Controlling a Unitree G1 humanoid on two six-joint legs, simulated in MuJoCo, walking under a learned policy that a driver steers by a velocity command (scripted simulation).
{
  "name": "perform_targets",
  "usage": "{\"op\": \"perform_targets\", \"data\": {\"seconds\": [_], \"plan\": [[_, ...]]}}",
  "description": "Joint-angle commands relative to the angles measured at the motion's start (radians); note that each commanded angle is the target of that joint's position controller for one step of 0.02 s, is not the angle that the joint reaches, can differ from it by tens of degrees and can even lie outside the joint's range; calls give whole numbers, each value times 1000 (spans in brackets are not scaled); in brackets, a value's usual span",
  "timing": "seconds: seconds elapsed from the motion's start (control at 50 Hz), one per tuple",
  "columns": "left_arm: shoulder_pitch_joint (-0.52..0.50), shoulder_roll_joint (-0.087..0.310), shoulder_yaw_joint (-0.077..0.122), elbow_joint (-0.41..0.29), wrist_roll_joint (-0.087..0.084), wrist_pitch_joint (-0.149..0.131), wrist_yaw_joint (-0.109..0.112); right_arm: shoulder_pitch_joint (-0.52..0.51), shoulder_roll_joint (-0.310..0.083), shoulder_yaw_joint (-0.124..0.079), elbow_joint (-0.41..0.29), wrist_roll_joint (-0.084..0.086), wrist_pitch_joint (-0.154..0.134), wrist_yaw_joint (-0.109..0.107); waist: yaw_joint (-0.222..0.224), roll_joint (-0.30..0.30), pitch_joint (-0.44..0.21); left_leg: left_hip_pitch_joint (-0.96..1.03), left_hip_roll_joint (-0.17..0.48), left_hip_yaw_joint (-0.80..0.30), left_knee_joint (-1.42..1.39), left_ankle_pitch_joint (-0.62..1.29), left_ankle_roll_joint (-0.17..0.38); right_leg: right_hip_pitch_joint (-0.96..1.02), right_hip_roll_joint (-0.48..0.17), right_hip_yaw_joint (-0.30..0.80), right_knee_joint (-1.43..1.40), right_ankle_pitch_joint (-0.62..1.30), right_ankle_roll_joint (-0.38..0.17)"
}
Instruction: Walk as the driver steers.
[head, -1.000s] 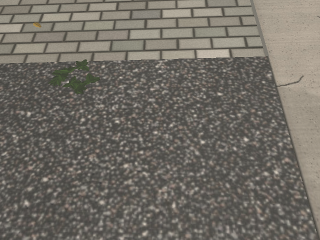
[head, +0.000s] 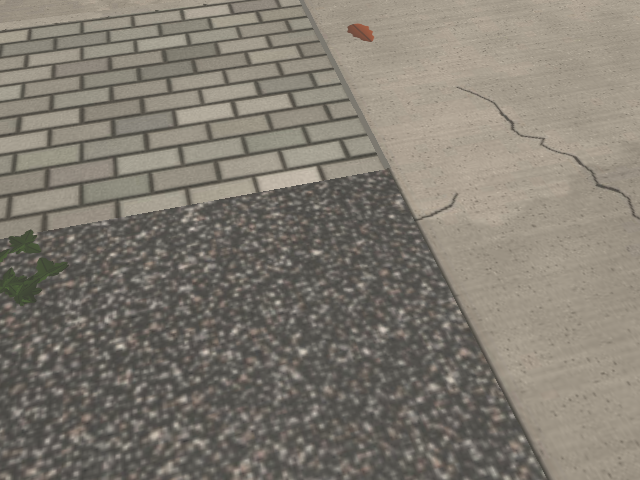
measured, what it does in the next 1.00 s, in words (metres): stands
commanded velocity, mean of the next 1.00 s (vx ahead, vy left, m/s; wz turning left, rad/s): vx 0.00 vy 0.00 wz -0.01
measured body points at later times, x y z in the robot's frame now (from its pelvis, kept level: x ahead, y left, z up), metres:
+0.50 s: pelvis +0.01 +0.01 +0.00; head +0.01 +0.01 +0.45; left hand +0.06 +0.25 -0.14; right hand +0.05 -0.25 -0.15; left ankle +0.02 +0.16 -0.73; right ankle -0.01 -0.11 -0.73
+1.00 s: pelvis +0.00 +0.01 +0.00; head +0.01 +0.01 +0.45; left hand +0.01 +0.25 -0.15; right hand +0.02 -0.23 -0.15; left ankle +0.02 +0.16 -0.73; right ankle -0.01 -0.11 -0.73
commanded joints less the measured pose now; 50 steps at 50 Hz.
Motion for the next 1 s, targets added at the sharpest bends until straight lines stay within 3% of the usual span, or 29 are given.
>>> {"op": "perform_targets", "data": {"seconds": [0.02,0.52,1.0], "plan": [[-3,112,30,-39,-3,-15,3,0,-96,-22,-27,3,-11,-7,5,-11,-16,60,5,-2,-41,124,8,-70,-74,80,-140,118,-31],[71,104,20,178,-13,-12,22,30,-68,-15,157,12,8,-24,11,-1,16,70,-11,15,-65,135,29,-53,-39,19,-142,152,-6],[135,78,-4,279,-16,-8,26,74,-35,10,225,14,10,-21,17,2,40,44,-26,23,-71,99,40,-66,-31,-3,-145,113,4]]}}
